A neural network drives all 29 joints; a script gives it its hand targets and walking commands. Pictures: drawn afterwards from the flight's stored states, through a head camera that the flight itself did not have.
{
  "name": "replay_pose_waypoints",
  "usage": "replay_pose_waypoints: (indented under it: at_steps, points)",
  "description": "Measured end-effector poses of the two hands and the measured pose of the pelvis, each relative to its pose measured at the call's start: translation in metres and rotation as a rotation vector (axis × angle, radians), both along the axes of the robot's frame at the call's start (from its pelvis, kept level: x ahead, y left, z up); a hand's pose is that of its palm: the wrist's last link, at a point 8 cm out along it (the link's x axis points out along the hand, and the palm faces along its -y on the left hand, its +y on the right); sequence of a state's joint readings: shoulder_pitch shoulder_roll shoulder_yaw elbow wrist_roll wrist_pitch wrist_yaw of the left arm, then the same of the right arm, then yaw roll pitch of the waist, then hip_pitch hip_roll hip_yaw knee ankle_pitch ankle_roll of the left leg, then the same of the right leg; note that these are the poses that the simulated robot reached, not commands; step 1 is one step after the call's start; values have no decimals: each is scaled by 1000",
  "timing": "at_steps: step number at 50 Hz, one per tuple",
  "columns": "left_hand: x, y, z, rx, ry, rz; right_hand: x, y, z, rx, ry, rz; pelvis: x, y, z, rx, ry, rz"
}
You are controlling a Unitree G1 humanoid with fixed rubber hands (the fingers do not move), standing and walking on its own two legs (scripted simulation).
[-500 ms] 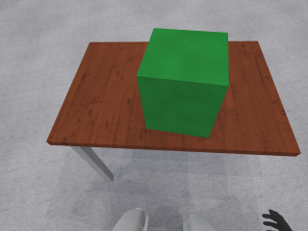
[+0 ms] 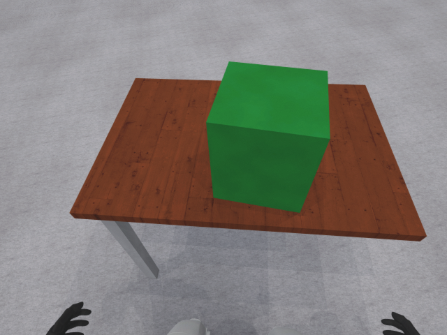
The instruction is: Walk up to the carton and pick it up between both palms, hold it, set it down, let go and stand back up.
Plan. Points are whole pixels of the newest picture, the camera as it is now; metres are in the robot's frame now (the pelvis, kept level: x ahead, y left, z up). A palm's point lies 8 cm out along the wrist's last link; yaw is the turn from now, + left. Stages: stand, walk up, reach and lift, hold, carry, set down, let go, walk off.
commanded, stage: walk up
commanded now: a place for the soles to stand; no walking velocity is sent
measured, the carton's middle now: (265, 139) +0.51 -0.06 +0.02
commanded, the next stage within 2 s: reach and lift in 0.74 s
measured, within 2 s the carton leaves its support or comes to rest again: neither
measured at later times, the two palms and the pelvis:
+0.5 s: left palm out of the picture +0.11 +0.32 -0.08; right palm out of the picture +0.10 -0.31 -0.10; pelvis -0.01 +0.00 +0.00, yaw +0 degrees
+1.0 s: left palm (92, 297) +0.19 +0.27 -0.07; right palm out of the picture +0.12 -0.31 -0.09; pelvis -0.01 +0.00 +0.00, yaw +0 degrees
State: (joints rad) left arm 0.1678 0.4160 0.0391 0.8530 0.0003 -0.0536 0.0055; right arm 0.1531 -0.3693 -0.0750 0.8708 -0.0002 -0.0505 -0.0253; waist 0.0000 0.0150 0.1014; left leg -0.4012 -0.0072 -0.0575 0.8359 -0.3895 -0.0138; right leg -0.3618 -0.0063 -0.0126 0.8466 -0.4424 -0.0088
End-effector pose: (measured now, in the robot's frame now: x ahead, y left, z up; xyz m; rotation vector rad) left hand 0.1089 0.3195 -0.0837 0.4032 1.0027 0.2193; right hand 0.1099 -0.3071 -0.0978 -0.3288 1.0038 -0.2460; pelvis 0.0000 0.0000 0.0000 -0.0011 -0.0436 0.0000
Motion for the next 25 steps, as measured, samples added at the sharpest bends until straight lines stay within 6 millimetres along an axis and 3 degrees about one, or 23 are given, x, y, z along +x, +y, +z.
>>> replay_pose_waypoints:
  at_steps: [25]
  points:
    - [-3,-1,0,2,6,9,-11,-2,-1,4,2,-3,-12,-2,0,0,-18,-2]
